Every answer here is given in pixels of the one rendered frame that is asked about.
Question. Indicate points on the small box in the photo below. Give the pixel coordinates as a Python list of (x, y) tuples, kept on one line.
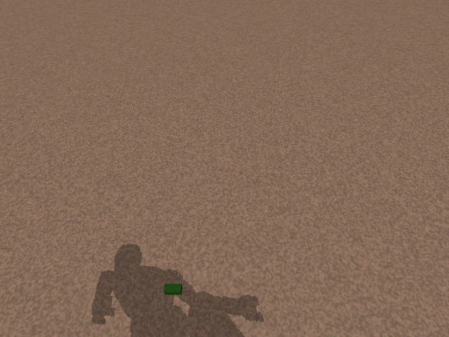
[(172, 289)]

